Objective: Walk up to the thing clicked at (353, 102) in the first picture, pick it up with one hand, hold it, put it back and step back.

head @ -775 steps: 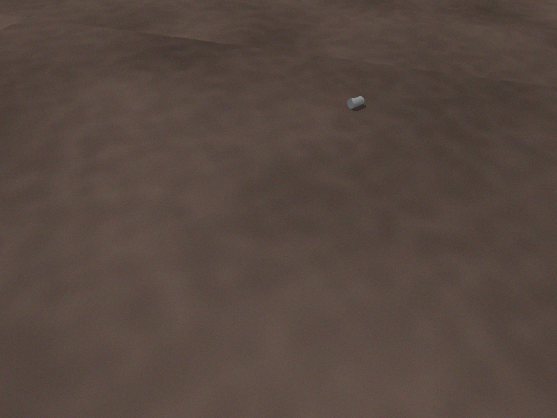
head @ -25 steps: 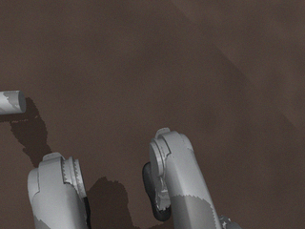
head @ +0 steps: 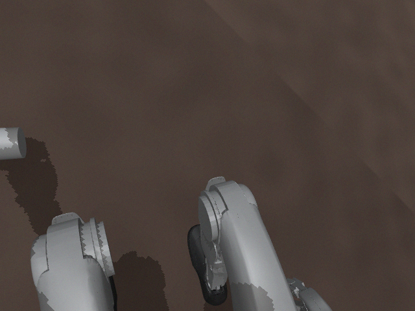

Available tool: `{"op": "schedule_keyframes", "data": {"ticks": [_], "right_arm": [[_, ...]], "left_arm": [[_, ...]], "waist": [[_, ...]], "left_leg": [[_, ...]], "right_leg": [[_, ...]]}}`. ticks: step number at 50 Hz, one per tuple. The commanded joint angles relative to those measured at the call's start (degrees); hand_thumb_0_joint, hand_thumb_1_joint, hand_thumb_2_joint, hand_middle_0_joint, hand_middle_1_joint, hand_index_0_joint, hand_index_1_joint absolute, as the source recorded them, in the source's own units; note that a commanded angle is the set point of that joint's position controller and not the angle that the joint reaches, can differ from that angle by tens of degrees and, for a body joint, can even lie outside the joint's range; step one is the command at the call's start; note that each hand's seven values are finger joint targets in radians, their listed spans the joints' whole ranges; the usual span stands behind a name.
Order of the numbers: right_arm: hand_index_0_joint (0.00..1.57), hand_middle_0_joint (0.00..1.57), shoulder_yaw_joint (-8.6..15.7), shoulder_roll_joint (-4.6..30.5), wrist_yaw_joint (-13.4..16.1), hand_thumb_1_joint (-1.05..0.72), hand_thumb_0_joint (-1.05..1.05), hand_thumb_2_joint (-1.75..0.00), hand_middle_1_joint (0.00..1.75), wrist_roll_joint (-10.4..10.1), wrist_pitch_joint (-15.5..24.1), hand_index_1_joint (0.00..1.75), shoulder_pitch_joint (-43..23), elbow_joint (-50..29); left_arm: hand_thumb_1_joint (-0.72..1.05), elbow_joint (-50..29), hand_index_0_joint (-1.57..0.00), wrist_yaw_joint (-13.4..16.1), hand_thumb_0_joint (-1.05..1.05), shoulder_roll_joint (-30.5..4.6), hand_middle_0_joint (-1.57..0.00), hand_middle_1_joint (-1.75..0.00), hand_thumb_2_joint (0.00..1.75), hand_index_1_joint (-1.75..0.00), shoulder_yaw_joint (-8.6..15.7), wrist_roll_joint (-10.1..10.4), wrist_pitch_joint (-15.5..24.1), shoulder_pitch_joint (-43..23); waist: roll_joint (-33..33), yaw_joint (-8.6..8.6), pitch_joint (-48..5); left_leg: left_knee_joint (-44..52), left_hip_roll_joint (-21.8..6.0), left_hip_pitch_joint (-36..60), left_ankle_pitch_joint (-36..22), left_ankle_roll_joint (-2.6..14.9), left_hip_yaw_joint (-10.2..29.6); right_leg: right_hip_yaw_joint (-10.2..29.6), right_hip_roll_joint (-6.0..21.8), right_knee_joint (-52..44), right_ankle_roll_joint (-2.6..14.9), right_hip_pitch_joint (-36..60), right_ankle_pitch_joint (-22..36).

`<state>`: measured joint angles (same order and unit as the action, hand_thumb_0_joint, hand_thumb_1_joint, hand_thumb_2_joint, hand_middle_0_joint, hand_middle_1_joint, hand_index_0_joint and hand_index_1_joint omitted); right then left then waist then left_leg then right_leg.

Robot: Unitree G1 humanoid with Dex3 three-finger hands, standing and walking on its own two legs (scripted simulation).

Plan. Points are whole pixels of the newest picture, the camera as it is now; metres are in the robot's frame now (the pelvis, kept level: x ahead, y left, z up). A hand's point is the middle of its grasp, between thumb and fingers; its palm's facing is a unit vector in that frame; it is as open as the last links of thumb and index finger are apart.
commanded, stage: rest palm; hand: left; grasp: from above
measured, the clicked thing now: out of the picture +0.49 +0.32 -0.28
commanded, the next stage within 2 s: close in 1.48 s
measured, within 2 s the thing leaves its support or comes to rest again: neither
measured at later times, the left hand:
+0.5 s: hand out of the picture +0.48 +0.31 -0.23, palm faces -0.44 -0.06 -0.90, open 13.9 cm
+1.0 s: hand out of the picture +0.47 +0.31 -0.25, palm faces -0.49 -0.10 -0.87, open 13.8 cm
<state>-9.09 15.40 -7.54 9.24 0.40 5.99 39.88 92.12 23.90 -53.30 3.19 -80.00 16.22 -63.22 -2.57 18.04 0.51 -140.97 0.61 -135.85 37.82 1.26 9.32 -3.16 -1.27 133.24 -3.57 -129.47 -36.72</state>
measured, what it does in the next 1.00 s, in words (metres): stands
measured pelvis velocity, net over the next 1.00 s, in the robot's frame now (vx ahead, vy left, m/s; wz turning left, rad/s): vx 0.01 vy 0.00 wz -0.06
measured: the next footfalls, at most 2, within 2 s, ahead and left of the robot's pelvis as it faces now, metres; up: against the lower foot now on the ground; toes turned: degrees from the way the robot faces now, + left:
none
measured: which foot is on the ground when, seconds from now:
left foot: down 0.00-1.00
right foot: down 0.00-1.00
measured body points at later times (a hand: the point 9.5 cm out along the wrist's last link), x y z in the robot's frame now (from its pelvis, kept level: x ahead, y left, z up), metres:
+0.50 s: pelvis +0.01 +0.00 -0.01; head +0.28 +0.12 +0.33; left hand +0.49 +0.31 -0.18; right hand +0.05 -0.27 -0.07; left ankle +0.08 +0.12 -0.28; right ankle +0.12 -0.14 -0.28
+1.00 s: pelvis +0.01 +0.00 -0.02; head +0.28 +0.12 +0.32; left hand +0.49 +0.31 -0.20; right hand +0.05 -0.27 -0.07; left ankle +0.08 +0.12 -0.28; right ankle +0.12 -0.14 -0.28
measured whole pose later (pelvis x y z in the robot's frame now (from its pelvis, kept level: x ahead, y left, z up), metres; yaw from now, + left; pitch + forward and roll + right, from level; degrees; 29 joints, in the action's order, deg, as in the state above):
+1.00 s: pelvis +0.01 +0.00 -0.02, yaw -4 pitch +28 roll -14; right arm -15.8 17.9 -9.7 13.9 5.4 6.7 36.9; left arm 94.1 28.3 -60.9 7.6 -78.7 20.4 -58.2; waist -7.7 21.2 8.1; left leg -146.8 0.3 -134.7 41.2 -0.5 14.6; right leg -6.9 -3.0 136.1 -4.5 -128.4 -37.4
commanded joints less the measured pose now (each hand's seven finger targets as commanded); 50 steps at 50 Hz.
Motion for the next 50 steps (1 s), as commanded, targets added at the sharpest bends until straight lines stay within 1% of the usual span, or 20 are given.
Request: {"op": "schedule_keyframes", "data": {"ticks": [1,2,3,7,12,20,24,27,29,30,31,32,34,36,38,39,40,42,49,50], "right_arm": [[0.20,0.20,5.05,17.40,0.84,-0.91,0.00,-0.90,0.30,0.53,1.23,0.30,11.84,-0.79],[0.20,0.20,4.69,17.67,0.87,-0.91,0.00,-0.90,0.30,0.75,1.30,0.30,12.23,-0.84],[0.20,0.20,4.43,17.27,0.83,-0.91,0.00,-0.90,0.30,0.67,1.30,0.30,12.69,-0.09],[0.20,0.20,2.71,17.41,0.52,-0.91,0.00,-0.90,0.30,1.54,1.40,0.30,12.71,-1.33],[0.20,0.20,2.32,18.72,0.16,-0.90,0.00,-0.90,0.30,2.44,0.65,0.30,13.36,-1.26],[0.20,0.20,1.58,18.82,-0.64,-0.90,0.00,-0.90,0.30,3.55,2.19,0.30,12.55,-0.41],[0.20,0.20,1.29,19.38,-1.10,-0.90,0.00,-0.90,0.30,4.20,3.51,0.30,12.39,-0.15],[0.20,0.20,1.22,19.56,-1.72,-0.90,0.00,-0.90,0.30,4.32,5.05,0.30,11.69,-0.59],[0.20,0.20,1.21,20.22,-1.60,-0.90,0.00,-0.90,0.30,3.88,5.57,0.30,11.91,-0.45],[0.20,0.20,1.31,20.73,-1.43,-0.90,0.00,-0.90,0.30,4.05,5.77,0.30,11.28,-1.84],[0.20,0.20,0.96,20.41,-1.53,-0.90,0.00,-0.90,0.30,4.04,6.22,0.30,10.56,-2.39],[0.20,0.20,1.18,20.75,-1.56,-0.90,0.00,-0.90,0.30,4.21,6.31,0.30,11.52,-2.00],[0.20,0.20,0.44,19.84,-1.73,-0.90,0.00,-0.90,0.30,4.16,6.79,0.30,10.73,-1.58],[0.20,0.20,0.93,21.20,-1.28,-0.90,0.00,-0.90,0.30,3.92,6.54,0.30,11.28,-2.24],[0.20,0.20,0.69,21.12,-1.16,-0.90,0.00,-0.90,0.30,4.19,6.22,0.30,11.30,-2.60],[0.20,0.20,0.40,20.71,-1.29,-0.91,0.00,-0.90,0.30,4.24,6.27,0.30,10.91,-3.56],[0.20,0.20,0.37,20.60,-1.19,-0.91,0.00,-0.90,0.30,4.29,5.89,0.30,11.06,-2.10],[0.20,0.20,0.37,21.07,-1.00,-0.90,0.00,-0.90,0.30,4.14,5.57,0.30,11.20,-2.69],[0.20,0.20,-0.79,20.99,-1.23,-0.90,0.00,-0.90,0.30,4.81,5.05,0.30,10.09,-3.03],[0.20,0.20,-0.61,21.13,-1.35,-0.90,0.00,-0.90,0.30,5.14,5.08,0.30,10.42,-3.09]], "left_arm": [[-0.48,-7.90,-0.09,-1.59,0.00,-12.68,-0.07,-1.05,0.95,-1.03,1.00,3.42,0.24,-16.41],[-0.50,-8.52,-0.09,-2.03,0.00,-14.42,-0.07,-1.04,0.96,-1.02,1.82,3.70,0.89,-16.29],[-0.50,-7.88,-0.09,-2.43,0.00,-12.57,-0.07,-1.04,0.96,-1.02,0.41,4.71,1.61,-16.03],[-0.50,-9.99,-0.09,-2.27,0.00,-16.20,-0.07,-1.03,0.96,-1.02,2.57,3.62,5.09,-14.40],[-0.49,-14.26,-0.09,1.55,0.00,-21.11,-0.08,-1.00,0.96,-0.99,6.45,1.84,8.39,-11.27],[-0.49,-7.06,-0.08,8.89,0.00,-19.79,-0.09,-0.96,1.00,-0.96,5.51,-1.75,6.69,-10.28],[-0.48,-4.01,-0.09,10.76,0.00,-18.73,-0.09,-0.98,1.00,-0.98,4.95,-1.45,4.38,-11.19],[-0.48,-1.97,-0.08,10.17,0.00,-16.13,-0.07,-1.00,0.97,-0.98,2.74,-0.54,2.32,-12.10],[-0.48,-3.02,-0.09,9.87,0.00,-18.47,-0.09,-0.99,0.99,-0.98,3.53,0.17,1.47,-13.27],[-0.48,-3.56,-0.10,9.90,0.00,-21.33,-0.09,-0.98,0.98,-0.98,5.91,0.59,1.25,-12.99],[-0.48,-2.45,-0.10,9.14,0.00,-18.79,-0.09,-0.98,0.97,-0.97,3.90,0.80,0.83,-12.66],[-0.49,-3.19,-0.08,8.80,0.00,-19.75,-0.07,-0.99,0.97,-0.99,5.24,1.39,0.81,-12.53],[-0.49,-2.94,-0.08,7.48,0.00,-16.90,-0.08,-1.00,0.96,-0.99,2.65,2.53,0.70,-12.57],[-0.49,-3.25,-0.09,7.11,0.00,-22.26,-0.08,-1.00,0.96,-0.99,6.28,2.75,0.78,-10.58],[-0.51,-3.85,-0.08,6.31,0.00,-21.09,-0.08,-0.99,0.98,-0.99,5.77,2.71,1.31,-10.02],[-0.51,-4.99,-0.08,5.73,0.00,-18.33,-0.08,-0.99,0.98,-0.99,3.75,2.78,1.57,-10.52],[-0.51,-5.07,-0.08,5.95,0.00,-21.57,-0.08,-1.00,0.98,-1.00,6.15,2.95,2.04,-10.09],[-0.49,-5.27,-0.09,5.64,0.00,-21.48,-0.09,-1.00,1.00,-1.00,6.44,3.63,2.77,-9.03],[-0.48,-5.06,-0.10,7.09,0.00,-21.99,-0.10,-0.98,1.00,-0.98,5.96,2.41,5.52,-9.09],[-0.48,-5.36,-0.10,7.22,0.00,-21.12,-0.11,-0.97,1.01,-0.98,4.61,1.34,5.58,-8.48]], "waist": [[19.12,2.48,-34.61],[19.65,2.60,-35.04],[19.88,1.86,-34.21],[23.93,1.95,-34.38],[28.66,0.69,-37.94],[27.46,2.87,-32.42],[26.63,3.66,-31.32],[26.07,5.05,-29.60],[25.79,4.37,-30.32],[25.18,4.17,-31.61],[24.38,4.67,-30.52],[25.07,5.11,-30.56],[24.45,4.94,-30.20],[24.38,3.97,-31.04],[24.16,4.35,-31.19],[25.27,4.76,-31.16],[25.62,4.25,-32.16],[25.66,4.11,-31.76],[25.38,4.55,-28.85],[26.01,4.96,-29.47]], "left_leg": [[14.61,-0.09,29.94,-5.06,0.71,-3.81],[14.31,-0.14,29.56,-5.51,0.66,-3.89],[14.88,-0.20,29.56,-4.41,0.30,-3.55],[14.22,-0.60,33.36,-7.70,-0.67,-2.73],[13.00,-0.90,37.29,-13.03,-1.15,-3.38],[11.40,-1.51,34.79,-13.26,-0.51,-3.35],[11.82,-1.54,33.61,-12.66,-0.67,-2.65],[10.95,-1.61,32.39,-10.21,-0.60,-2.64],[11.04,-1.51,31.03,-9.59,-0.43,-2.81],[10.93,-1.58,30.89,-10.30,-0.33,-2.63],[10.50,-1.50,30.11,-8.52,-0.17,-2.88],[10.78,-1.58,30.51,-9.34,-0.31,-2.81],[10.38,-1.56,29.33,-7.45,-0.18,-2.90],[10.52,-1.58,29.05,-8.07,-0.26,-2.66],[9.82,-1.59,29.09,-9.05,-0.37,-2.73],[10.23,-1.60,30.87,-10.72,-0.73,-2.56],[10.24,-1.89,30.98,-10.77,-0.73,-2.09],[10.06,-1.85,31.83,-12.17,-1.01,-1.86],[9.83,-2.05,30.38,-10.16,-1.02,-1.48],[9.63,-2.22,32.91,-11.29,-1.14,-1.69]], "right_leg": [[-7.30,-1.21,-11.42,4.66,14.70,7.86],[-7.35,-1.35,-11.43,4.62,16.28,8.21],[-7.35,-1.32,-11.40,4.87,15.31,7.09],[-8.55,-1.64,-10.07,5.03,15.58,8.73],[-8.82,-2.05,-9.04,5.28,18.40,12.68],[-9.72,-2.78,-8.16,4.76,16.30,14.46],[-10.55,-2.90,-7.68,4.78,15.45,14.28],[-10.56,-2.98,-7.24,4.65,14.58,13.14],[-10.24,-2.98,-7.78,4.63,16.12,12.87],[-10.39,-3.00,-7.89,4.59,17.67,13.48],[-9.92,-2.92,-7.76,4.63,16.81,12.07],[-10.16,-2.87,-7.86,4.51,17.61,12.70],[-9.99,-3.16,-8.17,4.56,17.65,11.29],[-10.14,-3.02,-8.35,4.53,19.19,11.47],[-10.00,-2.93,-8.25,4.79,19.65,12.16],[-10.23,-2.98,-8.05,4.84,19.31,13.20],[-10.52,-3.24,-7.97,4.82,20.30,13.24],[-10.99,-3.15,-7.86,4.86,19.90,13.85],[-11.48,-3.42,-7.81,4.86,19.23,12.37],[-11.29,-3.55,-7.57,4.56,19.20,13.39]]}}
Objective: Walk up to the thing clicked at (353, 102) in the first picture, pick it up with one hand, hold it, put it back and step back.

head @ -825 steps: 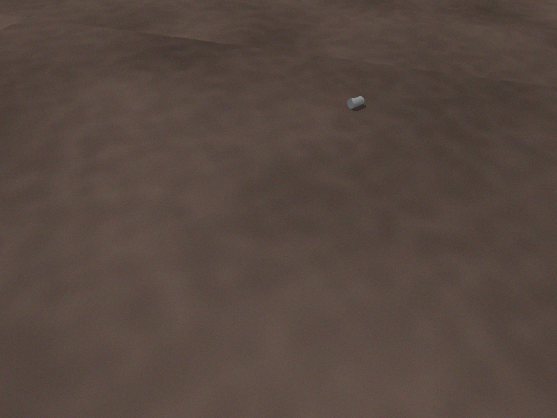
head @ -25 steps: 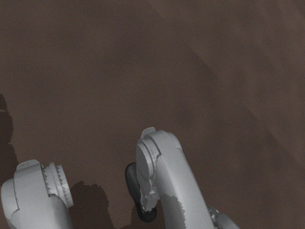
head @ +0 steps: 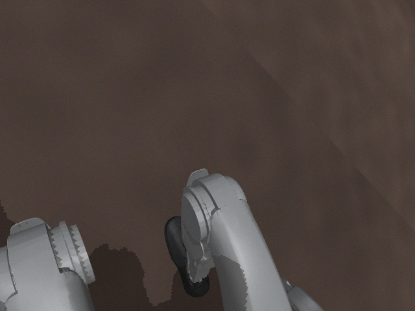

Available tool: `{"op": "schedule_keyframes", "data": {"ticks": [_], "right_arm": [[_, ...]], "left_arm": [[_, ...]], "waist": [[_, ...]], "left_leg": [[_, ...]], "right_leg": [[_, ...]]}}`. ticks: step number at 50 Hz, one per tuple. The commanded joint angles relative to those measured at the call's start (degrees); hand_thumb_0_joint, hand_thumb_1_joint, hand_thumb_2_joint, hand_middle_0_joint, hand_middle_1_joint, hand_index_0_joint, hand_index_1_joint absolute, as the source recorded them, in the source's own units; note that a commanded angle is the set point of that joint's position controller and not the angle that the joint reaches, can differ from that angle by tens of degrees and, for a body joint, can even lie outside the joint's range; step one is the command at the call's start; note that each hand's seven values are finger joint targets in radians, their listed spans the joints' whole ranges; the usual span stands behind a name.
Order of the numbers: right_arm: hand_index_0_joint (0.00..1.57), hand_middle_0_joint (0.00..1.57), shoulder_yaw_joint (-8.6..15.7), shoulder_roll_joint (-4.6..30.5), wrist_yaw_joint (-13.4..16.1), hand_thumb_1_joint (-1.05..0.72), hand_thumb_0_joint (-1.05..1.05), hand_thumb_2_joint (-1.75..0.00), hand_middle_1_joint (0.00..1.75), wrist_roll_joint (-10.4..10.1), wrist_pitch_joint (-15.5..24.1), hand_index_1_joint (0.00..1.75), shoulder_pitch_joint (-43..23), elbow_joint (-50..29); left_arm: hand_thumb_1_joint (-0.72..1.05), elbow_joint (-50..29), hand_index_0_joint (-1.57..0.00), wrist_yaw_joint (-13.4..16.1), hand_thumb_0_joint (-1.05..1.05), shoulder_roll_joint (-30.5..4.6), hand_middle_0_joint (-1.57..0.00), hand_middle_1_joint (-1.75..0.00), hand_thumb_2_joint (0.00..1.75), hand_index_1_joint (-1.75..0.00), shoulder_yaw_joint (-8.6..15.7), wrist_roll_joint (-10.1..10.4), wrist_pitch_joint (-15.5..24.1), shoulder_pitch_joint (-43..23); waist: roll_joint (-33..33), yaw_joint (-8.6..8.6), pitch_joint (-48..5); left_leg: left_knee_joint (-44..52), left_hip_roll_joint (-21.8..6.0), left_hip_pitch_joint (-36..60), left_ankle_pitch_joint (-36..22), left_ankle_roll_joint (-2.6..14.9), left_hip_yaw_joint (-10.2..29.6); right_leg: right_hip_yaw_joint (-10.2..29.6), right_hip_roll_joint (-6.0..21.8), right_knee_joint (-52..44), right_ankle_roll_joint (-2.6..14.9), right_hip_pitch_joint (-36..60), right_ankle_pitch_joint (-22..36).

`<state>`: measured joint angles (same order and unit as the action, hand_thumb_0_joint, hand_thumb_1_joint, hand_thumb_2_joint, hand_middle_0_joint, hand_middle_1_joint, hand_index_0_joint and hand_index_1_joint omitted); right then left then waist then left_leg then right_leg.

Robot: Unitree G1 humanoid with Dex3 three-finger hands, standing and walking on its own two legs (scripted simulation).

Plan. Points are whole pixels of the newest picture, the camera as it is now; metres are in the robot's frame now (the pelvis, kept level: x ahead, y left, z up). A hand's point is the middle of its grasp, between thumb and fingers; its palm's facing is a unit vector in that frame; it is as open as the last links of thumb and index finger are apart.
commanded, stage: rest palm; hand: left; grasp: from above
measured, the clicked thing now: out of the picture +0.46 +0.35 -0.27
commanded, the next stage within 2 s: close in 0.48 s
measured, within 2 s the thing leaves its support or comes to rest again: neither
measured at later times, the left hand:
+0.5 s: hand out of the picture +0.44 +0.34 -0.24, palm faces -0.44 -0.10 -0.89, open 13.5 cm
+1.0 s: hand out of the picture +0.44 +0.33 -0.24, palm faces -0.44 -0.10 -0.89, open 11.8 cm
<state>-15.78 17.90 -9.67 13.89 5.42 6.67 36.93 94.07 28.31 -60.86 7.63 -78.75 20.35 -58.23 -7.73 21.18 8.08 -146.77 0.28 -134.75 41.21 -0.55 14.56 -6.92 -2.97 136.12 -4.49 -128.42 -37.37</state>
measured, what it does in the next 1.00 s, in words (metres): stands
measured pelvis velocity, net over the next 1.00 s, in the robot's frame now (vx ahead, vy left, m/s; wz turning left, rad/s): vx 0.00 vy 0.00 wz -0.02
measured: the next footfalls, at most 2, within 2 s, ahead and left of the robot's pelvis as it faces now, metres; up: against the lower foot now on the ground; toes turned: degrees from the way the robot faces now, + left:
none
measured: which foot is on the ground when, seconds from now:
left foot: down 0.00-1.00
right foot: down 0.00-1.00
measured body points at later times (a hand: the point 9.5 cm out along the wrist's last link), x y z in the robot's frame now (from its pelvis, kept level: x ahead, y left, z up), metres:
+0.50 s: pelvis +0.00 +0.01 +0.00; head +0.26 +0.15 +0.33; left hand +0.46 +0.34 -0.19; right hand +0.07 -0.25 -0.06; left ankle +0.06 +0.13 -0.27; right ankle +0.12 -0.13 -0.27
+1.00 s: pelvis +0.00 +0.00 +0.00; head +0.26 +0.14 +0.33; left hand +0.46 +0.33 -0.19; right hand +0.06 -0.25 -0.06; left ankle +0.06 +0.13 -0.27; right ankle +0.12 -0.13 -0.27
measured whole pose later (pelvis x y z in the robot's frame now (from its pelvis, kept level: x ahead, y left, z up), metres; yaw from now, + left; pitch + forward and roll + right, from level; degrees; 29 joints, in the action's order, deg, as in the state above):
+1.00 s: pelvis +0.00 +0.00 +0.00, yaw -1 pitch +26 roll -15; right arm -17.4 18.6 -12.1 14.9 8.7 5.5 36.6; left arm 95.1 33.5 -60.3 6.0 -80.4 20.2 -57.5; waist -8.5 21.5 8.2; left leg -147.9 0.1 -134.3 41.6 -0.4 15.6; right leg -7.8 -3.4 136.3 -4.3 -127.8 -37.0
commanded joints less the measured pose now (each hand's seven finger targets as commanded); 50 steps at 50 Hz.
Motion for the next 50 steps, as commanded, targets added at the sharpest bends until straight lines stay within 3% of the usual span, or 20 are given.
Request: {"op": "schedule_keyframes", "data": {"ticks": [1,2,4,7,10,17,19,21,23,24,26,27,33,34,38,46,50], "right_arm": [[0.20,0.20,5.89,18.45,0.76,-0.90,0.00,-0.90,0.30,0.43,0.15,0.30,9.18,0.01],[0.20,0.20,5.82,18.83,0.68,-0.90,0.00,-0.90,0.30,0.49,0.24,0.30,8.56,-0.44],[0.20,0.20,5.52,18.82,0.52,-0.90,0.00,-0.90,0.30,0.81,0.46,0.30,7.93,-0.14],[0.20,0.20,5.32,18.65,0.11,-0.90,0.00,-0.90,0.30,1.22,0.95,0.30,8.64,0.85],[0.20,0.20,5.27,19.27,-0.31,-0.90,0.00,-0.90,0.30,1.24,1.95,0.30,8.09,0.47],[0.20,0.20,5.23,19.78,-0.90,-0.90,0.00,-0.90,0.30,1.04,4.04,0.30,6.84,1.65],[0.20,0.20,5.23,20.35,-1.20,-0.90,0.00,-0.90,0.30,1.18,4.55,0.30,6.56,0.49],[0.20,0.20,5.27,20.37,-1.35,-0.90,0.00,-0.90,0.30,1.16,4.70,0.30,6.30,0.49],[0.20,0.20,5.32,20.30,-1.70,-0.91,0.00,-0.91,0.30,1.05,5.00,0.30,7.38,0.22],[0.20,0.20,5.33,20.01,-1.72,-0.91,0.00,-0.91,0.30,0.99,5.14,0.30,6.41,0.07],[0.20,0.20,5.42,20.38,-1.95,-0.90,0.00,-0.90,0.30,1.18,5.16,0.30,8.09,0.34],[0.20,0.20,5.15,19.95,-2.04,-0.91,0.00,-0.91,0.30,0.99,5.12,0.30,8.00,0.48],[0.20,0.20,4.44,19.22,-1.94,-0.90,0.00,-0.90,0.30,0.76,4.32,0.30,8.22,0.27],[0.20,0.20,4.11,19.15,-1.99,-0.90,0.00,-0.90,0.30,0.99,4.28,0.30,8.71,-0.01],[0.20,0.20,4.27,19.44,-1.78,-0.89,0.00,-0.90,0.30,0.80,3.65,0.30,8.64,-0.40],[0.20,0.20,4.82,20.07,-1.59,-0.89,0.00,-0.90,0.30,1.10,3.34,0.30,7.79,-0.42],[0.20,0.20,4.85,20.05,-1.65,-0.89,0.00,-0.90,0.30,1.15,3.73,0.30,7.79,-0.37]], "left_arm": [[-0.46,-6.81,-0.12,3.37,0.00,-13.88,-0.12,-0.96,1.00,-0.97,0.46,0.41,1.73,-13.95],[-0.45,-7.02,-0.12,3.76,0.00,-12.28,-0.13,-0.98,1.02,-0.98,-1.16,-0.08,1.94,-14.72],[-0.46,-5.71,-0.11,4.93,0.00,-12.63,-0.11,-0.99,1.01,-0.99,-0.93,-0.19,1.88,-13.86],[-0.47,-4.66,-0.10,6.27,0.00,-11.34,-0.10,-1.00,1.00,-1.00,-2.19,-1.23,1.42,-14.60],[-0.44,-3.66,-0.12,7.75,0.00,-11.16,-0.12,-0.99,1.01,-0.99,-2.35,-1.84,0.22,-14.47],[-0.45,-2.16,-0.11,9.48,0.00,-10.77,-0.11,-0.98,0.96,-0.98,-3.13,-0.48,-2.60,-15.97],[-0.43,-2.41,-0.13,9.50,0.00,-11.52,-0.13,-0.97,0.94,-0.96,-2.16,-0.41,-3.09,-16.25],[-0.40,-2.85,-0.15,9.50,0.00,-13.86,-0.15,-0.97,0.92,-0.96,-0.50,-0.58,-3.64,-15.88],[-0.41,-2.16,-0.15,8.78,0.00,-13.38,-0.14,-0.96,0.92,-0.96,0.03,-0.29,-4.24,-15.35],[-0.40,-2.28,-0.15,8.28,0.00,-11.74,-0.15,-0.96,0.91,-0.95,-1.03,0.17,-4.45,-15.36],[-0.39,-1.79,-0.16,7.25,0.00,-11.87,-0.15,-0.95,0.90,-0.94,-0.03,1.12,-4.25,-14.55],[-0.39,-1.60,-0.16,6.82,0.00,-12.17,-0.16,-0.96,0.92,-0.95,0.33,1.56,-4.20,-14.50],[-0.24,-3.21,-0.27,3.91,0.00,-11.73,-0.24,-0.92,0.78,-0.89,-1.26,2.57,-2.67,-13.60],[-0.22,-3.56,-0.29,3.52,0.00,-10.68,-0.26,-0.92,0.78,-0.88,-1.56,3.00,-2.21,-13.46],[-0.16,-5.81,-0.33,3.33,0.00,-12.75,-0.29,-0.87,0.74,-0.84,-1.04,2.20,-0.51,-12.66],[-0.10,-7.21,-0.38,7.23,0.00,-14.56,-0.35,-0.79,0.71,-0.76,0.45,-0.02,0.41,-13.85],[-0.04,-3.20,-0.42,8.40,0.00,-12.03,-0.39,-0.75,0.66,-0.72,-1.34,-0.71,-1.08,-13.81]], "waist": [[31.72,1.55,-36.84],[32.45,1.84,-35.72],[31.55,1.48,-35.61],[32.11,2.24,-34.08],[31.61,2.42,-34.86],[31.83,2.15,-34.28],[32.71,2.31,-35.00],[33.97,1.78,-36.05],[33.07,2.49,-35.05],[32.41,2.19,-35.25],[32.30,3.36,-34.53],[32.69,2.93,-34.28],[30.32,2.88,-35.78],[29.49,3.59,-34.93],[31.79,2.62,-36.04],[33.24,1.93,-36.47],[31.42,3.01,-33.73]], "left_leg": [[16.15,-1.95,31.03,-13.30,0.59,-6.51],[16.54,-1.88,31.12,-13.49,0.24,-6.22],[16.51,-1.91,30.38,-12.64,0.50,-6.07],[16.70,-1.83,29.90,-11.27,0.52,-6.22],[16.24,-1.92,30.69,-12.77,0.57,-6.20],[17.03,-2.07,29.29,-10.71,0.45,-5.20],[17.21,-2.18,30.29,-11.26,0.30,-4.78],[17.08,-2.24,30.57,-11.53,0.20,-4.96],[16.45,-2.12,29.67,-12.71,0.41,-5.29],[16.18,-2.20,29.46,-12.81,0.38,-5.35],[16.23,-2.20,29.82,-13.58,0.39,-5.09],[16.54,-2.30,30.18,-14.00,0.20,-4.68],[14.55,-2.01,27.84,-14.01,1.02,-5.93],[14.54,-1.98,28.06,-14.27,0.91,-5.67],[15.36,-2.29,31.55,-15.05,0.27,-5.36],[16.04,-2.41,31.61,-14.66,0.14,-5.33],[15.88,-2.23,28.67,-12.84,0.62,-5.82]], "right_leg": [[-7.86,-1.99,-10.15,5.59,17.69,12.87],[-8.24,-1.77,-9.81,5.75,16.54,12.89],[-8.48,-1.95,-9.92,5.49,16.80,12.71],[-8.65,-2.08,-9.69,5.46,15.64,11.96],[-8.49,-2.21,-9.48,5.43,16.02,13.52],[-8.67,-1.98,-9.31,5.51,14.24,12.17],[-8.87,-1.84,-8.83,5.42,14.48,12.71],[-8.45,-1.98,-8.42,5.66,15.66,13.06],[-8.39,-1.77,-8.25,5.41,16.00,14.12],[-8.20,-1.95,-8.52,5.47,15.93,14.09],[-8.58,-1.73,-8.61,5.21,16.09,14.53],[-8.71,-1.69,-8.41,5.29,16.05,14.68],[-7.97,-2.03,-10.01,5.16,20.17,15.32],[-8.53,-1.93,-9.84,5.07,19.60,15.35],[-8.72,-2.01,-9.66,5.21,19.27,15.00],[-8.97,-2.17,-9.13,5.36,18.10,14.77],[-8.77,-2.34,-9.63,5.34,17.02,13.90]]}}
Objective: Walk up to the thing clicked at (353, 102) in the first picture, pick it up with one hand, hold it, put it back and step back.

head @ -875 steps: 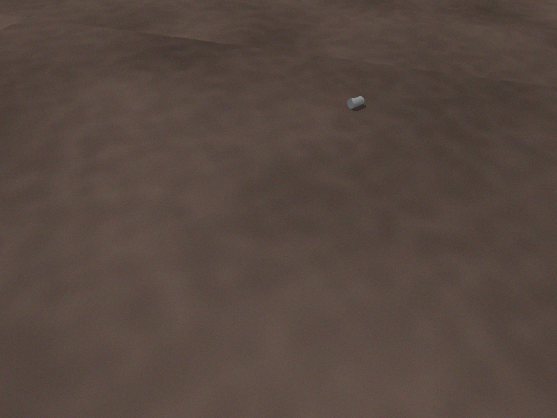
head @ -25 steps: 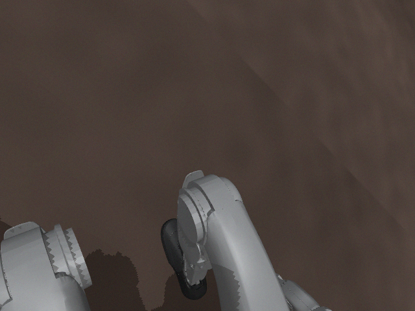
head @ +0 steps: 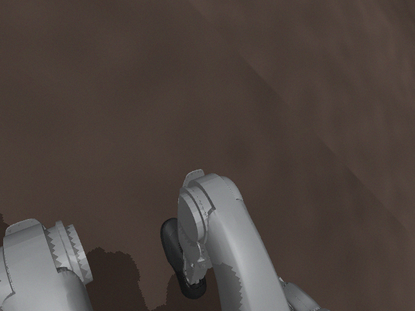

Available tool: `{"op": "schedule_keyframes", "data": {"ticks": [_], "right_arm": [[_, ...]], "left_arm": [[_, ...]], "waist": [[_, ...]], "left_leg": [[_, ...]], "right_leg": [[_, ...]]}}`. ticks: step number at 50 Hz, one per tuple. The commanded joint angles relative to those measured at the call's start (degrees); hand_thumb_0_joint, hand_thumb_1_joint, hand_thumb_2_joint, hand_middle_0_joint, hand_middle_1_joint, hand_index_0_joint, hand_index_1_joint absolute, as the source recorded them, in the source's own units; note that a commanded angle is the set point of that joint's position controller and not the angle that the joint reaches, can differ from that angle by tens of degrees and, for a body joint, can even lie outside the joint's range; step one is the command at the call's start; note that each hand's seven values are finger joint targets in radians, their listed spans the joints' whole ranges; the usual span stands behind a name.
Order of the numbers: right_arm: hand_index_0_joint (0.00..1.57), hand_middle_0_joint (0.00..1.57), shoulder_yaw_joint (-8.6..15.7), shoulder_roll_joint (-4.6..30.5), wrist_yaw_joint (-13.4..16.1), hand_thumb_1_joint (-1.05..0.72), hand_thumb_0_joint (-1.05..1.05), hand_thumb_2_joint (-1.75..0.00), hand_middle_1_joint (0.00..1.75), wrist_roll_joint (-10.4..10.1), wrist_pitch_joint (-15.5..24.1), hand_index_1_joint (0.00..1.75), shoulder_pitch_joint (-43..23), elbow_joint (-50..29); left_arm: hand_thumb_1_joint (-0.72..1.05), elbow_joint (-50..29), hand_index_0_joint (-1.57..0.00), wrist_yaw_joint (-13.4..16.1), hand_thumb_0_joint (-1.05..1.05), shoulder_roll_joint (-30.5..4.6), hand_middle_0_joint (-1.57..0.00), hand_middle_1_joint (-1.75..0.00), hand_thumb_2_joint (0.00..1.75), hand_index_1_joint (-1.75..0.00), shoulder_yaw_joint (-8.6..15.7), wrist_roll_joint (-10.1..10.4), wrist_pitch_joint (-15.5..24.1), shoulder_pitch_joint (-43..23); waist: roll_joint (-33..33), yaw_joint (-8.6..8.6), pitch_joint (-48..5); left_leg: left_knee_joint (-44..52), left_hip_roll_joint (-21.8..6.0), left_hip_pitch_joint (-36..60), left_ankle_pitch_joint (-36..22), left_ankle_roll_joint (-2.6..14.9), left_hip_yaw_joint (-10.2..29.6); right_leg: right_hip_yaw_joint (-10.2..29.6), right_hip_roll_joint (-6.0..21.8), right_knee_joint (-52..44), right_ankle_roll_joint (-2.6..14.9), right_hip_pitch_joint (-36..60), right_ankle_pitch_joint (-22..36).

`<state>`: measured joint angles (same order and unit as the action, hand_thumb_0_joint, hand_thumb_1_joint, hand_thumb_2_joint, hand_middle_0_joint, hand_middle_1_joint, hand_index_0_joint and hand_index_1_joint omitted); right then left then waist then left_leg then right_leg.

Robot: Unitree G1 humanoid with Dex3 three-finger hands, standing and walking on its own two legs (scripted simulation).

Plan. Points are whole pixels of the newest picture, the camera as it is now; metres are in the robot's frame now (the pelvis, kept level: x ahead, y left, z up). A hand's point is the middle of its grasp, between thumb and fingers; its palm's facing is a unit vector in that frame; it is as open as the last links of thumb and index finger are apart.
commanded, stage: close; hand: left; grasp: from above
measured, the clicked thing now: out of the picture +0.46 +0.35 -0.26
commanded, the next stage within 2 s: settle in 1.14 s
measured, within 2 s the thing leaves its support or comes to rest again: leaves its support in 1.48 s
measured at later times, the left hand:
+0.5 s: hand out of the picture +0.44 +0.35 -0.24, palm faces -0.47 -0.13 -0.87, open 9.5 cm
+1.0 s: hand out of the picture +0.44 +0.35 -0.24, palm faces -0.45 -0.11 -0.88, open 9.3 cm
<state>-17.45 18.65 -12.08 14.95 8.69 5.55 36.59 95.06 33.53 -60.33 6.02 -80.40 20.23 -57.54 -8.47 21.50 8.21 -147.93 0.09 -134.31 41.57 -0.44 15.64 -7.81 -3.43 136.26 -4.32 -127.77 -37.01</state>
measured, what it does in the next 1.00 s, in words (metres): stands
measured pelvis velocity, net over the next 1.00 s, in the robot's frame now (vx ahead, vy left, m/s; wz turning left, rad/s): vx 0.00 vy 0.00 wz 0.00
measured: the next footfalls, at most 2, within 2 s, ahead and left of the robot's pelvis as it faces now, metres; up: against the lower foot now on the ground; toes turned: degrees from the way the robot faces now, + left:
none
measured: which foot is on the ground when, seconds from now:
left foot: down 0.00-1.00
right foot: down 0.00-1.00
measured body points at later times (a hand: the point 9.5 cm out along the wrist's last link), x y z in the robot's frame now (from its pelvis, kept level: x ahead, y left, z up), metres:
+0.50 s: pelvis +0.00 +0.00 +0.00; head +0.27 +0.15 +0.33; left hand +0.46 +0.35 -0.19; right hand +0.07 -0.25 -0.05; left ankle +0.06 +0.12 -0.26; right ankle +0.12 -0.13 -0.26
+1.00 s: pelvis +0.00 +0.00 +0.00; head +0.26 +0.14 +0.33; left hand +0.46 +0.35 -0.19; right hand +0.07 -0.26 -0.05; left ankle +0.06 +0.12 -0.26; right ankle +0.12 -0.13 -0.26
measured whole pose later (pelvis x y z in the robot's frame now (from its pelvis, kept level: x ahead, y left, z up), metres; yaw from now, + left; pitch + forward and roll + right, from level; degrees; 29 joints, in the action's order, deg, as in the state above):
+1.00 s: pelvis +0.00 +0.00 +0.00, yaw +0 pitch +27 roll -15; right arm -17.2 19.8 -11.6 14.5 10.1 5.7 36.2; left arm 97.0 32.5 -61.7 6.6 -79.3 17.9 -59.2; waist -8.4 22.0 8.9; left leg -148.1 -0.1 -135.3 41.2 0.3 15.0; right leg -7.3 -3.5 136.4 -4.4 -128.6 -36.7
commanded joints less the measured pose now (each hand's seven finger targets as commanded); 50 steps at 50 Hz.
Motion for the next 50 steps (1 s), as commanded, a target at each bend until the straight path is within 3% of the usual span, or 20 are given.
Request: {"op": "schedule_keyframes", "data": {"ticks": [1,2,3,6,10,11,15,18,19,21,24,26,28,31,33,35,37,45,47,50], "right_arm": [[0.20,0.20,6.41,19.16,0.86,-0.89,0.00,-0.90,0.30,-0.02,0.62,0.30,8.03,0.36],[0.20,0.20,6.34,18.91,1.01,-0.89,0.00,-0.90,0.30,-0.05,0.63,0.30,8.72,1.28],[0.20,0.20,6.37,19.38,1.01,-0.89,0.00,-0.90,0.30,-0.14,1.07,0.30,8.62,0.37],[0.20,0.20,6.43,20.00,1.25,-0.89,0.00,-0.90,0.30,-0.47,1.38,0.30,8.60,-0.16],[0.20,0.20,6.55,20.03,1.30,-0.90,0.00,-0.90,0.30,-0.89,1.79,0.30,8.69,-0.60],[0.20,0.20,6.34,20.09,1.35,-0.89,0.00,-0.90,0.30,-0.80,1.56,0.30,8.84,-0.55],[0.20,0.20,6.17,19.30,1.61,-0.90,0.00,-0.90,0.30,-0.76,0.97,0.30,8.80,-0.66],[0.20,0.20,6.33,19.33,1.53,-0.89,0.00,-0.90,0.30,-0.46,0.33,0.30,9.41,-0.01],[0.20,0.20,6.00,18.65,1.42,-0.89,0.00,-0.90,0.30,-0.30,0.23,0.30,8.85,-0.07],[0.20,0.20,6.14,18.49,1.34,-0.89,0.00,-0.90,0.30,-0.29,-0.41,0.30,9.74,0.30],[0.20,0.20,5.93,18.87,1.01,-0.89,0.00,-0.90,0.30,0.05,-0.42,0.30,9.68,0.21],[0.20,0.20,5.66,18.81,1.04,-0.89,0.00,-0.90,0.30,0.11,-0.58,0.30,9.83,0.57],[0.20,0.20,5.53,18.87,0.94,-0.89,0.00,-0.90,0.30,0.06,-0.41,0.30,9.34,0.27],[0.20,0.20,6.06,19.41,1.14,-0.89,0.00,-0.90,0.30,0.17,-0.34,0.30,9.56,0.58],[0.20,0.20,6.04,19.51,0.96,-0.89,0.00,-0.90,0.30,0.31,0.00,0.30,8.96,0.16],[0.20,0.20,6.18,19.58,1.10,-0.89,0.00,-0.90,0.30,0.30,0.06,0.30,8.82,0.18],[0.20,0.20,6.33,19.61,1.00,-0.89,0.00,-0.90,0.30,0.25,0.38,0.30,9.01,-0.02],[0.20,0.20,6.51,20.20,0.96,-0.89,0.00,-0.90,0.30,-0.34,1.93,0.30,8.90,-0.18],[0.20,0.20,6.46,20.21,1.32,-0.89,0.00,-0.90,0.30,-0.56,1.75,0.30,9.05,-0.49],[0.20,0.20,6.66,20.07,1.25,-0.89,0.00,-0.90,0.30,-0.73,1.66,0.30,8.96,-0.50]], "left_arm": [[-0.03,-3.20,-0.42,3.25,0.00,-11.98,-0.39,-0.75,0.64,-0.72,-0.32,1.38,-1.47,-14.41],[-0.04,-2.17,-0.43,3.28,0.00,-10.80,-0.40,-0.73,0.64,-0.70,-1.51,1.94,-1.97,-14.66],[-0.01,-1.85,-0.45,3.02,0.00,-11.08,-0.42,-0.73,0.63,-0.70,-1.38,2.33,-2.29,-14.86],[0.04,-1.38,-0.49,2.08,0.00,-12.70,-0.45,-0.70,0.56,-0.66,-0.47,2.80,-3.39,-14.84],[0.09,-3.36,-0.53,0.31,0.00,-13.69,-0.49,-0.68,0.52,-0.64,0.54,3.88,-3.31,-15.93],[0.12,-4.46,-0.55,0.15,0.00,-15.38,-0.51,-0.67,0.51,-0.62,1.84,4.04,-2.93,-16.05],[0.17,-6.87,-0.59,-0.94,0.00,-15.76,-0.54,-0.65,0.45,-0.60,1.94,3.86,-1.91,-15.48],[0.21,-7.87,-0.62,-1.35,0.00,-15.06,-0.59,-0.61,0.48,-0.57,2.27,3.76,-1.16,-14.24],[0.24,-7.23,-0.65,-1.54,0.00,-14.21,-0.61,-0.60,0.45,-0.56,1.39,3.60,-0.80,-13.38],[0.27,-8.32,-0.67,-1.30,0.00,-13.94,-0.63,-0.61,0.48,-0.57,1.55,3.42,-0.26,-13.21],[0.34,-5.87,-0.71,-1.28,0.00,-11.77,-0.67,-0.60,0.47,-0.56,-0.04,2.99,0.25,-12.49],[0.38,-7.54,-0.76,-0.52,0.00,-13.73,-0.72,-0.59,0.49,-0.56,0.76,2.81,0.71,-13.70],[0.44,-5.45,-0.80,-0.17,0.00,-12.92,-0.77,-0.57,0.50,-0.54,0.25,2.69,0.53,-13.00],[0.49,-8.06,-0.85,0.97,0.00,-14.65,-0.82,-0.57,0.51,-0.54,1.20,2.11,0.65,-15.53],[0.52,-5.49,-0.87,1.23,0.00,-13.02,-0.84,-0.56,0.49,-0.52,0.11,1.94,-0.09,-14.60],[0.55,-7.79,-0.89,2.08,0.00,-15.14,-0.86,-0.54,0.49,-0.51,1.28,1.23,-0.03,-16.38],[0.58,-6.76,-0.91,2.15,0.00,-13.90,-0.88,-0.52,0.47,-0.49,0.77,0.96,-0.80,-15.99],[0.66,-4.25,-0.99,1.50,0.00,-13.95,-0.96,-0.47,0.43,-0.44,1.05,2.45,-2.81,-15.90],[0.67,-6.06,-1.01,1.50,0.00,-16.40,-0.99,-0.44,0.44,-0.42,2.19,3.00,-2.75,-16.65],[0.70,-5.52,-1.02,0.43,0.00,-14.38,-0.99,-0.44,0.41,-0.41,1.22,3.32,-3.01,-15.05]], "waist": [[30.85,2.27,-33.30],[30.68,2.53,-32.28],[29.01,3.13,-32.02],[29.33,2.32,-32.85],[30.20,2.47,-33.47],[30.52,2.12,-34.22],[31.70,1.75,-36.25],[34.58,1.42,-36.68],[34.03,1.55,-36.41],[34.28,1.38,-37.70],[33.28,2.55,-34.54],[33.27,2.01,-36.41],[32.29,2.36,-34.19],[34.63,2.10,-36.08],[33.23,2.60,-34.18],[34.98,2.16,-36.02],[34.23,2.59,-34.94],[31.31,2.83,-32.05],[31.59,1.98,-34.87],[32.22,1.66,-35.91]], "left_leg": [[16.99,-2.03,26.58,-11.82,0.69,-6.85],[16.97,-1.90,25.51,-10.50,0.92,-7.37],[16.65,-1.84,25.02,-9.64,1.14,-7.20],[17.71,-1.90,25.44,-9.23,1.03,-6.64],[17.48,-2.04,26.49,-9.66,0.81,-6.02],[17.81,-2.01,27.04,-10.11,0.70,-5.84],[16.68,-1.97,27.61,-11.63,0.60,-6.80],[17.31,-2.16,31.37,-16.44,-0.36,-6.04],[16.62,-2.20,30.81,-16.20,-0.24,-6.21],[17.26,-2.11,31.13,-16.99,-0.15,-6.29],[16.53,-2.21,31.17,-17.42,-0.19,-6.06],[16.68,-2.21,31.14,-17.59,0.06,-6.14],[16.36,-2.12,30.21,-16.45,0.09,-6.27],[17.13,-2.19,30.78,-15.19,0.10,-6.34],[17.14,-2.16,29.87,-13.45,0.07,-6.16],[17.71,-2.34,30.69,-13.18,-0.04,-5.97],[17.38,-2.30,30.61,-13.15,0.03,-6.19],[17.15,-2.00,26.94,-10.64,0.57,-6.21],[17.28,-2.17,27.19,-11.12,0.66,-6.44],[16.60,-2.14,28.91,-13.85,0.33,-6.38]], "right_leg": [[-7.80,-2.03,-10.23,5.24,16.01,12.46],[-7.17,-2.15,-11.29,5.25,16.31,11.67],[-7.50,-1.94,-11.31,5.00,15.99,11.18],[-7.60,-1.77,-10.85,5.16,15.71,10.58],[-7.39,-1.39,-9.90,5.16,15.83,10.69],[-7.68,-1.38,-10.10,5.21,16.50,10.84],[-7.08,-1.58,-10.37,5.31,18.67,12.02],[-8.06,-1.39,-9.33,5.62,17.43,14.88],[-7.90,-1.53,-9.31,5.56,17.84,14.83],[-7.87,-1.75,-9.49,5.40,19.29,15.61],[-8.41,-1.58,-9.15,5.26,17.06,15.75],[-8.13,-1.81,-9.54,5.16,18.89,16.24],[-8.27,-1.56,-9.30,5.16,17.28,15.36],[-8.17,-1.82,-9.49,5.33,17.62,14.49],[-8.40,-1.58,-8.83,5.24,15.67,13.26],[-8.08,-1.74,-8.97,5.48,16.19,12.99],[-8.18,-1.67,-8.83,5.31,15.53,13.11],[-7.77,-1.35,-9.31,5.06,14.42,11.32],[-7.16,-1.57,-10.05,5.23,17.26,11.73],[-7.52,-1.62,-9.25,5.34,16.80,13.51]]}}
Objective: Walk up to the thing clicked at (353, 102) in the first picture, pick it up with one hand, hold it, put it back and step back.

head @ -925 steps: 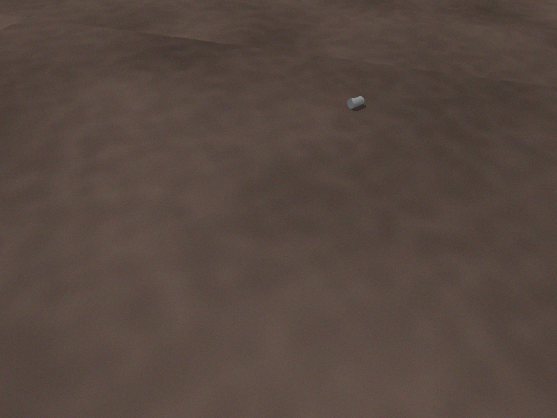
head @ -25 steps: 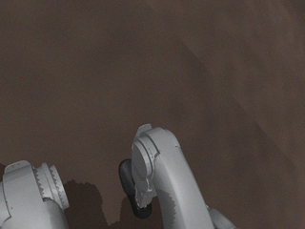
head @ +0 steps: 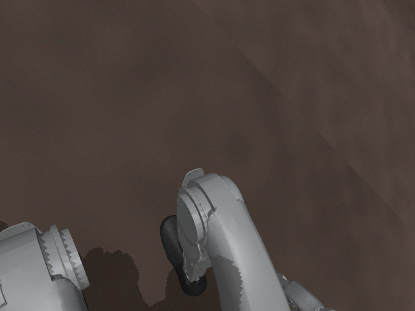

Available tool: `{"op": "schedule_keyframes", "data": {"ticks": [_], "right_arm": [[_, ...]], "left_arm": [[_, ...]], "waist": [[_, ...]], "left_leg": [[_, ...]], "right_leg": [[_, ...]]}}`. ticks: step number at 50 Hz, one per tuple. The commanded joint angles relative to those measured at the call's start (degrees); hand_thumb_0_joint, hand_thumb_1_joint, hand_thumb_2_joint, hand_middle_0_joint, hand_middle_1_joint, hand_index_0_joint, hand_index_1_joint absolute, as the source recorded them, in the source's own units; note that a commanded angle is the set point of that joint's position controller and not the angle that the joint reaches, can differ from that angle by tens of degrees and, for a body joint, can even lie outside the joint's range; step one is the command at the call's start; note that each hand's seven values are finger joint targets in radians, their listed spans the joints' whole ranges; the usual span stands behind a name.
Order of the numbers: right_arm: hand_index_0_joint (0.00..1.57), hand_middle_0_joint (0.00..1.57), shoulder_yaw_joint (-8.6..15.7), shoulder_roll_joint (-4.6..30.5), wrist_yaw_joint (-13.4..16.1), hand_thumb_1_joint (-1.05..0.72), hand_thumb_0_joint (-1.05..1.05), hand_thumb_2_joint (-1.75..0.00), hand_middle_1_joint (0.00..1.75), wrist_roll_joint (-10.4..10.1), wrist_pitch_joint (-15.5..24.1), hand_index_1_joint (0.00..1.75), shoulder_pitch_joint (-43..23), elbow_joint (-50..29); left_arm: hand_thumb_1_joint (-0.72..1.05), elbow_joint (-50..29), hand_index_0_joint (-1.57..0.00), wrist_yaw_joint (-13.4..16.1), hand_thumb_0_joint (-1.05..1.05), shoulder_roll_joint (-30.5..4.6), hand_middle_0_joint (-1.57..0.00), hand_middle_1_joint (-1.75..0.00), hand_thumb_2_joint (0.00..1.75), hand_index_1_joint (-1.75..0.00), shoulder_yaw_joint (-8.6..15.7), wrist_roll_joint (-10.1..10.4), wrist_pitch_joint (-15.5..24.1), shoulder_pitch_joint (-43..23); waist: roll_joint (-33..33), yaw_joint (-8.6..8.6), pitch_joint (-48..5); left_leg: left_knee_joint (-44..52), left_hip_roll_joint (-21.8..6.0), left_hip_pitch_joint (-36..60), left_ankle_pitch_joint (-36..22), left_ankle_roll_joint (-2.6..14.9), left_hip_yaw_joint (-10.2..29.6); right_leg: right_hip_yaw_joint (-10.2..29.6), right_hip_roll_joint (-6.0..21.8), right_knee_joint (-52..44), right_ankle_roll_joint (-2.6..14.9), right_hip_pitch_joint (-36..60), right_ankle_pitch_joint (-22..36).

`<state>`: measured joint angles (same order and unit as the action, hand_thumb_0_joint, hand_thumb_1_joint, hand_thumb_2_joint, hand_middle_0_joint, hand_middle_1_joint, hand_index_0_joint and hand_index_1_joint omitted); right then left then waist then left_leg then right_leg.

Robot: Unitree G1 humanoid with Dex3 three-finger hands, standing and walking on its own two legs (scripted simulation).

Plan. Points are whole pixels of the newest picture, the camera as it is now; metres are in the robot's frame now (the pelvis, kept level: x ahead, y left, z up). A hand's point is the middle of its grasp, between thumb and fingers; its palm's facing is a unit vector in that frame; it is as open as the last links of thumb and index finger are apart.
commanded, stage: close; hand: left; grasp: from above
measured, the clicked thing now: out of the picture +0.45 +0.35 -0.26
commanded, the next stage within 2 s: settle in 0.14 s
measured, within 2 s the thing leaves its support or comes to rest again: leaves its support in 0.48 s
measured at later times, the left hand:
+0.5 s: hand out of the picture +0.44 +0.35 -0.23, palm faces -0.45 -0.12 -0.88, open 9.3 cm
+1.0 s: hand out of the picture +0.43 +0.36 -0.13, palm faces -0.47 -0.07 -0.88, open 9.2 cm
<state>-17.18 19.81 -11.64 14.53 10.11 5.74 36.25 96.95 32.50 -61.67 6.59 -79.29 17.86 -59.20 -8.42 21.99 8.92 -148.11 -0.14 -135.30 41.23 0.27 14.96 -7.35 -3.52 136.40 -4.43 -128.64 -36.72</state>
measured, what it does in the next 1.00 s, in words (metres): stands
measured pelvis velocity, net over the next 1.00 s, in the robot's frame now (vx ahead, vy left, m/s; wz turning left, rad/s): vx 0.00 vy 0.00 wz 0.07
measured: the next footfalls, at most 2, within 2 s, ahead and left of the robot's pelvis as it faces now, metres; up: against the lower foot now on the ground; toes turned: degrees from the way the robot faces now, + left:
none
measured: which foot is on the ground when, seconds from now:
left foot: down 0.00-1.00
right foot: down 0.00-1.00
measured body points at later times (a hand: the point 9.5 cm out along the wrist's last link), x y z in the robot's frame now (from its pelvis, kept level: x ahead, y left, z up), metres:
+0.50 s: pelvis +0.00 +0.00 +0.00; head +0.26 +0.14 +0.34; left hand +0.46 +0.35 -0.18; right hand +0.07 -0.26 -0.05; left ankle +0.06 +0.12 -0.26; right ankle +0.12 -0.13 -0.26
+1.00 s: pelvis +0.00 +0.00 +0.03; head +0.23 +0.12 +0.40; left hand +0.45 +0.36 -0.08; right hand +0.10 -0.27 -0.05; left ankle +0.06 +0.12 -0.26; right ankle +0.12 -0.13 -0.26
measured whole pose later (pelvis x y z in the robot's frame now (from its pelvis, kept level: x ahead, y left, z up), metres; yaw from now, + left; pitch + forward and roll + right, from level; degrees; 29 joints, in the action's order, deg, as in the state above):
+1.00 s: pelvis +0.00 +0.00 +0.03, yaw +4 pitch +32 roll -13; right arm -8.3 18.5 -9.8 8.0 1.4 8.8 35.5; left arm 74.3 12.9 -50.2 2.7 -73.0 15.6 -54.5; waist -1.1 14.9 0.2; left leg -140.2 1.2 -134.1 38.7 0.5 11.1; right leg -5.0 -0.6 131.5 -3.2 -127.2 -37.1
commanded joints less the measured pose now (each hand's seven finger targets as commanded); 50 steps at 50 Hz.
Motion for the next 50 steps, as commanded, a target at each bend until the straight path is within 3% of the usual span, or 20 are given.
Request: {"op": "schedule_keyframes", "data": {"ticks": [1,9,10,16,20,22,24,26,27,28,32,33,34,36,39,41,43,44,48,50], "right_arm": [[0.20,0.20,6.10,18.74,0.73,-0.89,0.00,-0.90,0.30,-0.26,0.19,0.30,8.91,0.15],[0.20,0.20,5.31,18.41,1.19,-0.89,0.00,-0.90,0.30,0.01,-1.09,0.30,9.02,-0.21],[0.20,0.20,5.30,18.74,1.06,-0.89,0.00,-0.90,0.30,0.14,-1.07,0.30,9.79,-0.62],[0.20,0.20,5.00,18.43,1.30,-0.91,0.00,-0.90,0.30,0.17,-1.75,0.30,9.93,-0.61],[0.20,0.20,6.12,19.08,1.60,-0.91,0.00,-0.90,0.30,0.02,-2.09,0.30,10.16,-0.55],[0.20,0.20,6.39,19.05,1.75,-0.91,0.00,-0.90,0.30,-0.07,-2.53,0.30,10.07,-0.68],[0.20,0.20,6.97,18.75,1.42,-0.91,0.00,-0.90,0.30,-0.15,-2.54,0.30,10.59,-0.70],[0.20,0.20,7.99,18.58,1.54,-0.91,0.00,-0.90,0.30,-0.53,-2.71,0.30,10.63,-0.62],[0.20,0.20,8.43,18.35,1.45,-0.91,0.00,-0.90,0.30,-0.87,-2.65,0.30,11.07,-0.52],[0.20,0.20,8.92,18.30,1.45,-0.91,0.00,-0.90,0.30,-1.02,-2.73,0.30,10.93,-0.64],[0.20,0.20,11.04,17.58,1.11,-0.91,0.00,-0.90,0.30,-2.08,-3.20,0.30,12.09,-0.18],[0.20,0.20,11.40,17.18,0.99,-0.91,0.00,-0.90,0.30,-2.41,-3.21,0.30,11.87,-1.13],[0.20,0.20,12.29,17.47,0.99,-0.91,0.00,-0.90,0.30,-2.90,-3.66,0.30,13.18,0.36],[0.20,0.20,12.73,16.78,0.95,-0.91,0.00,-0.90,0.30,-3.68,-4.25,0.30,12.60,-1.18],[0.20,0.20,14.29,17.17,1.15,-0.91,0.00,-0.90,0.30,-4.60,-5.36,0.30,13.65,-1.04],[0.20,0.20,14.77,16.62,1.50,-0.91,0.00,-0.90,0.30,-5.37,-6.55,0.30,13.98,-0.88],[0.20,0.20,14.87,15.73,1.73,-0.91,0.00,-0.90,0.30,-5.94,-7.45,0.30,13.99,-1.40],[0.20,0.20,15.05,15.54,1.94,-0.91,0.00,-0.90,0.30,-6.12,-7.86,0.30,14.31,-1.00],[0.20,0.20,15.05,14.80,3.08,-0.91,0.00,-0.90,0.30,-6.66,-9.16,0.30,15.16,-0.58],[0.20,0.20,15.12,15.02,3.58,-0.91,0.00,-0.91,0.30,-6.63,-9.63,0.30,14.67,-1.31]], "left_arm": [[0.71,-6.08,-1.03,1.13,0.00,-13.12,-1.00,-0.43,0.41,-0.40,0.97,2.50,-0.37,-12.40],[0.80,-5.87,-1.10,-0.20,0.00,-13.66,-1.08,-0.42,0.44,-0.40,1.18,2.89,1.13,-11.45],[0.82,-5.86,-1.12,-0.62,0.00,-12.60,-1.10,-0.41,0.43,-0.39,0.26,2.58,1.10,-11.22],[0.83,-8.90,-1.19,-0.76,0.00,-15.18,-1.17,-0.43,0.49,-0.41,1.10,2.44,1.56,-13.22],[0.85,-12.58,-1.21,-1.23,0.00,-15.93,-1.20,-0.41,0.52,-0.40,1.73,2.29,1.34,-14.07],[0.87,-13.89,-1.22,-1.01,0.00,-17.10,-1.21,-0.41,0.51,-0.39,3.43,1.78,1.33,-12.96],[0.91,-14.34,-1.25,-1.74,0.00,-15.16,-1.23,-0.39,0.50,-0.38,2.79,1.81,0.97,-12.78],[0.90,-18.98,-1.25,-2.24,0.00,-15.71,-1.23,-0.39,0.53,-0.38,3.80,2.16,0.79,-13.72],[0.90,-18.28,-1.25,-2.77,0.00,-15.10,-1.24,-0.39,0.52,-0.38,3.68,2.07,0.33,-12.96],[0.90,-20.31,-1.24,-3.12,0.00,-14.90,-1.23,-0.40,0.53,-0.39,4.19,2.77,0.25,-12.99],[0.92,-22.84,-1.26,-5.69,0.00,-11.17,-1.25,-0.38,0.51,-0.38,3.60,4.10,-1.02,-10.75],[0.93,-24.87,-1.26,-6.94,0.00,-7.39,-1.25,-0.37,0.51,-0.36,1.12,4.28,-1.38,-10.60],[0.92,-25.54,-1.26,-7.42,0.00,-10.95,-1.25,-0.36,0.48,-0.35,3.83,4.49,-1.74,-10.98],[0.94,-26.97,-1.28,-9.40,0.00,-5.86,-1.27,-0.36,0.49,-0.35,0.68,5.74,-2.16,-11.03],[0.97,-27.37,-1.30,-12.16,0.00,-3.38,-1.28,-0.36,0.46,-0.34,0.23,6.53,-2.87,-10.43],[0.97,-30.77,-1.31,-13.92,0.00,-4.14,-1.30,-0.33,0.47,-0.32,0.16,6.39,-2.91,-11.83],[0.98,-33.23,-1.32,-15.63,0.00,-1.90,-1.31,-0.32,0.44,-0.31,-1.40,6.88,-2.64,-14.28],[0.97,-32.17,-1.32,-16.24,0.00,-3.17,-1.31,-0.31,0.45,-0.31,-0.51,6.97,-2.77,-12.56],[0.93,-33.21,-1.29,-18.58,0.00,-1.31,-1.29,-0.30,0.46,-0.30,-2.25,7.89,-1.86,-14.83],[0.90,-31.52,-1.28,-19.04,0.00,-3.58,-1.28,-0.28,0.48,-0.29,-0.46,7.53,-1.40,-13.51]], "waist": [[31.57,1.78,-35.93],[30.65,1.29,-34.51],[29.66,2.15,-33.85],[31.98,1.48,-36.58],[36.13,0.88,-38.83],[36.44,-0.35,-39.34],[36.02,0.57,-37.55],[38.27,-0.93,-41.14],[37.47,-0.44,-39.90],[37.80,-1.50,-41.33],[37.74,-2.38,-42.36],[37.70,-2.62,-43.43],[37.94,-3.05,-44.32],[37.07,-3.46,-44.53],[35.51,-3.84,-43.19],[35.04,-5.09,-46.17],[34.17,-4.67,-45.98],[32.64,-5.19,-46.62],[28.89,-4.59,-44.24],[28.26,-4.84,-44.67]], "left_leg": [[16.61,-1.97,29.49,-13.86,-0.41,-5.40],[16.61,-1.66,27.60,-12.85,-0.24,-5.87],[16.13,-1.69,28.21,-13.58,-0.24,-5.83],[17.08,-1.82,29.65,-13.50,-0.25,-5.72],[17.58,-1.91,32.76,-15.36,-0.83,-5.67],[17.44,-1.78,32.89,-16.43,-1.06,-5.69],[17.31,-1.75,31.76,-15.75,-0.94,-6.21],[18.09,-1.58,33.40,-16.36,-1.00,-6.59],[17.28,-1.71,32.81,-15.77,-0.85,-6.71],[18.11,-1.49,32.61,-15.45,-0.86,-6.95],[18.98,-1.17,32.87,-15.00,-0.87,-7.02],[19.34,-1.10,34.19,-16.69,-0.98,-7.34],[19.52,-1.05,33.86,-16.08,-0.76,-7.48],[21.09,-0.75,33.03,-14.44,-0.71,-7.25],[23.16,-0.37,34.10,-14.35,-1.05,-6.29],[23.40,-0.37,34.69,-14.23,-0.75,-6.68],[23.81,0.07,33.78,-14.08,-0.48,-7.40],[23.57,0.07,34.05,-14.57,-0.17,-7.97],[23.76,0.69,31.63,-12.73,0.29,-8.60],[24.21,0.63,32.08,-11.84,0.35,-8.68]], "right_leg": [[-8.23,-1.43,-9.30,5.36,17.87,13.50],[-8.25,-1.54,-10.36,5.60,18.97,12.33],[-8.39,-1.32,-10.22,5.38,18.50,13.06],[-8.03,-1.50,-10.25,5.44,19.92,12.99],[-8.07,-1.44,-9.89,5.82,18.95,13.96],[-8.38,-1.30,-9.52,6.18,18.18,14.29],[-7.94,-1.20,-9.71,6.10,17.60,14.00],[-7.56,-1.11,-10.22,6.19,18.41,14.39],[-7.28,-1.01,-10.34,6.32,17.45,13.94],[-7.20,-1.04,-10.81,6.34,17.90,13.55],[-6.74,-0.50,-11.01,6.65,15.94,12.98],[-6.62,-0.44,-11.47,6.53,16.15,14.19],[-6.25,-0.33,-11.72,6.55,16.17,13.69],[-6.01,0.00,-12.16,6.72,15.40,12.38],[-5.93,0.71,-12.60,6.71,12.83,11.85],[-5.24,0.70,-13.01,7.01,13.49,11.64],[-4.51,1.01,-14.09,6.93,14.74,11.94],[-4.14,0.97,-14.52,6.70,15.90,12.53],[-3.56,1.11,-16.58,6.96,16.18,10.62],[-3.41,1.14,-16.93,6.88,16.80,9.44]]}}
